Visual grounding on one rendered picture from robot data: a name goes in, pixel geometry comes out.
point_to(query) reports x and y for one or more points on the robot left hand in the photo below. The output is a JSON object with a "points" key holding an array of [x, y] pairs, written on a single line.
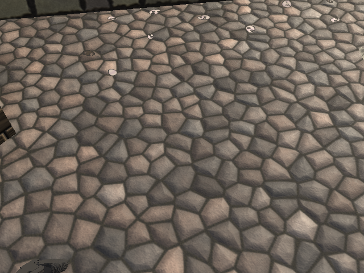
{"points": [[44, 266]]}

